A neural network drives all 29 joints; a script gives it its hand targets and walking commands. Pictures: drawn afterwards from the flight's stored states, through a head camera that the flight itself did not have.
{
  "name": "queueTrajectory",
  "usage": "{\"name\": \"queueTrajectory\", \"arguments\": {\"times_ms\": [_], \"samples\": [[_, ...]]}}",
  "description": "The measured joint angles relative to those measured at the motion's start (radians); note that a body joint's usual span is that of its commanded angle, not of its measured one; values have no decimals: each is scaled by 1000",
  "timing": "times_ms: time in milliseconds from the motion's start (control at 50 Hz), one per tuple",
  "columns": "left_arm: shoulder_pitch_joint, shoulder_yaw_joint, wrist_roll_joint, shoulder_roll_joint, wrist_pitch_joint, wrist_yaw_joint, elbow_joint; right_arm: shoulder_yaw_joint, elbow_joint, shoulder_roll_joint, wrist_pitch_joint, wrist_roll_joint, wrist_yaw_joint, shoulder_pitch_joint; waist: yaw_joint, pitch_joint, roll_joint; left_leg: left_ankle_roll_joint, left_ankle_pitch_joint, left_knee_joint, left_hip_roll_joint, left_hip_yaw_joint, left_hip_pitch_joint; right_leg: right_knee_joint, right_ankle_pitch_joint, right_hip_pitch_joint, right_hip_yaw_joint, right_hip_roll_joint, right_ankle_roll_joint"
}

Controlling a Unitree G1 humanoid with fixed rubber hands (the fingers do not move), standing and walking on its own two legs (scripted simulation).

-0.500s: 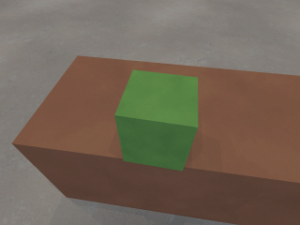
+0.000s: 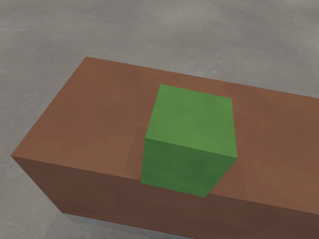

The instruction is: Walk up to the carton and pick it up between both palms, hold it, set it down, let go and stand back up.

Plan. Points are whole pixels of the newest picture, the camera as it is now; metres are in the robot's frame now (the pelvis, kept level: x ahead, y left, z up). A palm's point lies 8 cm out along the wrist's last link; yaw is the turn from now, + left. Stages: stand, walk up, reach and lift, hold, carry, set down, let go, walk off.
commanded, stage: walk up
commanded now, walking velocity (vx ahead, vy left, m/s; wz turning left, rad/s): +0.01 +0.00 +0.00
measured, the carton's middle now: (183, 142) +0.40 -0.07 -0.02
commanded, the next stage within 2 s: none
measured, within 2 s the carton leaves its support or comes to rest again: neither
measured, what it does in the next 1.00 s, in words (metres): steps on the spot: right foot, then left foot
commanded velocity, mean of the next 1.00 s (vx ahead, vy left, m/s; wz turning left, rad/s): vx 0.00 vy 0.02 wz -0.01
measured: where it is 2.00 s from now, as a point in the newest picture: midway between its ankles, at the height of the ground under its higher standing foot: outside the picture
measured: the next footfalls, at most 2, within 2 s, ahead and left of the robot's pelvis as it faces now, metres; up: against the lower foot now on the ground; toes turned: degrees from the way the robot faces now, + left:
right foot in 0.20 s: +0.03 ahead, -0.13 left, +0.00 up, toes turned -8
left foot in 0.56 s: +0.08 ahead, +0.15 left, +0.00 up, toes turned +2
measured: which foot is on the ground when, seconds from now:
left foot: down 0.00-0.24, up 0.26-0.54, down 0.56-1.00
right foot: up 0.00-0.18, down 0.20-0.98, up 1.00-1.00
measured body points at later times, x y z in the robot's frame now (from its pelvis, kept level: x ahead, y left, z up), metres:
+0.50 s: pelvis +0.01 +0.00 +0.00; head +0.03 -0.01 +0.44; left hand -0.01 +0.21 -0.16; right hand +0.02 -0.23 -0.17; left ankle +0.02 +0.16 -0.72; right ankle -0.01 -0.13 -0.75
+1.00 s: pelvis +0.02 +0.04 -0.01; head +0.04 +0.04 +0.44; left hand -0.02 +0.26 -0.17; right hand +0.00 -0.17 -0.17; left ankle +0.04 +0.15 -0.75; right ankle -0.01 -0.11 -0.74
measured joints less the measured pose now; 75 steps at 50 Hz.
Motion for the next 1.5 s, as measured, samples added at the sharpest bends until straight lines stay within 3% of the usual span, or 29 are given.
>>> {"name": "queueTrajectory", "arguments": {"times_ms": [140,200,240,280,340,400,460,540,580,640,720,840,960,1000,1040,1080,1140,1180,1220,1280,1300,1340,1360,1400,1440,1500], "samples": [[-12,-13,-4,-12,6,4,25,4,17,4,0,-3,-18,18,-9,15,-11,11,-24,9,-34,23,13,-105,3,72,-30,-11,19],[-23,-18,0,-15,-6,10,17,-9,26,-19,15,-5,-22,21,-4,27,11,12,-46,45,-53,36,-1,-206,56,109,-59,-29,11],[-28,-19,10,-27,-24,13,12,-18,39,-53,28,-3,-20,16,4,31,56,10,-84,110,-46,44,-27,-240,30,130,-66,-24,1],[-25,-19,19,-34,-34,15,1,-27,43,-83,42,-2,-16,9,-3,25,97,-24,-141,223,-25,45,-83,-240,21,131,-82,-18,-3],[-17,-8,26,-15,-43,25,-16,-44,38,-103,70,-18,-3,-23,13,24,66,-68,-246,480,-10,57,-203,-258,37,140,-76,-54,-8],[16,-11,30,-7,-45,33,-23,-61,24,-126,76,-18,12,-72,24,21,35,-102,-211,576,31,13,-280,-325,77,170,-59,-73,6],[40,-24,22,-16,-46,30,-5,-61,0,-134,65,-4,20,-111,5,24,31,-120,-150,468,90,-33,-281,-360,97,197,-70,-66,16],[58,-38,29,-39,-46,11,7,-57,-10,-122,59,3,18,-132,10,26,37,-138,-46,272,121,-18,-223,-315,70,196,-84,-44,30],[64,-38,25,-36,-40,1,15,-53,-1,-102,53,0,15,-130,15,24,18,-123,45,203,108,-6,-188,-275,45,192,-81,-47,42],[78,-34,16,-8,-24,-6,20,-34,8,-55,42,1,16,-106,27,2,-49,-97,24,185,84,27,-161,-269,24,195,-47,-69,32],[68,-31,22,7,-18,-10,13,-25,21,-36,45,12,17,-77,27,-10,-63,-79,46,128,54,28,-154,-309,61,200,-32,-75,16],[67,-32,21,0,-39,-5,40,-29,31,-53,27,12,17,-80,11,19,-6,-60,73,80,33,40,-145,-357,81,208,-23,-94,54],[80,-30,17,5,-43,2,66,-34,43,-54,23,7,22,-74,-3,17,19,-64,69,74,35,38,-132,-367,80,222,-26,-94,81],[80,-14,20,13,-27,-2,46,-44,20,-51,28,-2,16,-87,-7,30,11,-71,59,99,52,48,-146,-226,11,154,-29,-80,75],[62,8,28,33,4,-5,21,-54,-9,-54,27,-9,-1,-107,-21,55,12,-81,51,132,94,47,-166,31,-141,43,-37,-36,77],[33,28,28,61,28,-12,-8,-63,-31,-65,31,-15,-15,-113,-32,70,12,-93,57,147,138,35,-185,251,-214,-57,-41,4,73],[-21,51,29,98,43,-28,-65,-79,-47,-102,58,-23,-25,-118,-24,80,4,-116,70,161,186,26,-214,448,-183,-157,-6,27,65],[-57,58,30,112,49,-37,-102,-92,-55,-133,75,-25,-26,-129,-17,84,-3,-137,74,179,208,25,-236,483,-139,-182,29,18,66],[-86,58,26,119,54,-44,-133,-105,-66,-166,83,-27,-25,-148,-12,86,-4,-162,78,198,227,27,-258,421,-109,-169,56,-3,68],[-108,47,15,115,46,-47,-165,-120,-87,-214,89,-26,-18,-184,-12,80,11,-197,77,241,248,30,-295,157,-59,-72,71,-50,68],[-106,42,14,113,34,-47,-172,-122,-92,-229,91,-22,-14,-195,-11,74,17,-196,66,274,252,30,-312,38,-11,-19,73,-63,68],[-102,37,21,87,4,-43,-163,-124,-90,-263,104,-21,-8,-217,-7,71,71,-152,-56,390,270,-6,-359,-21,-115,25,55,-40,84],[-89,29,28,67,-4,-43,-157,-125,-89,-273,115,-20,-5,-217,-14,62,95,-134,-166,455,246,-34,-383,3,-122,19,45,-32,73],[-39,12,30,42,-5,-43,-148,-117,-95,-263,136,-15,5,-191,-12,14,90,-106,-234,560,158,-52,-414,-17,-89,24,49,-44,41],[12,0,30,27,-7,-39,-141,-104,-97,-235,135,-5,26,-177,10,-17,70,-88,-186,633,100,-49,-425,-122,-12,55,72,-41,19],[44,-21,27,20,-22,-33,-129,-92,-88,-193,105,5,46,-164,-6,-11,57,-87,-86,685,66,-51,-433,-302,86,129,58,-22,4]]}}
